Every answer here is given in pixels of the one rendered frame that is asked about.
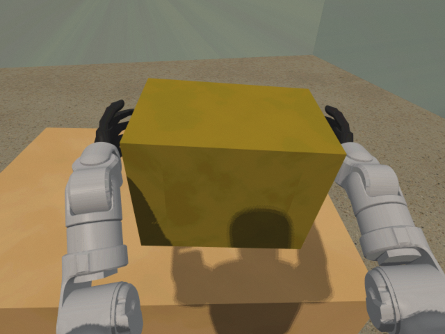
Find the robot right hand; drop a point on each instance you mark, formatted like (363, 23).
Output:
(339, 125)

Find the left robot forearm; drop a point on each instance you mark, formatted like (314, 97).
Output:
(93, 214)

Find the carton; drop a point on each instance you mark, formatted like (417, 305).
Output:
(227, 165)

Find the right robot upper arm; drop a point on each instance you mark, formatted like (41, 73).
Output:
(406, 299)

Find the right robot forearm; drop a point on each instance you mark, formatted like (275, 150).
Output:
(389, 235)

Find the left robot upper arm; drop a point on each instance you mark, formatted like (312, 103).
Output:
(112, 308)

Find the robot left hand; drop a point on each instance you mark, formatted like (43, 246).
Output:
(109, 126)

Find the pedestal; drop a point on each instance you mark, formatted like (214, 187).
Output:
(318, 289)

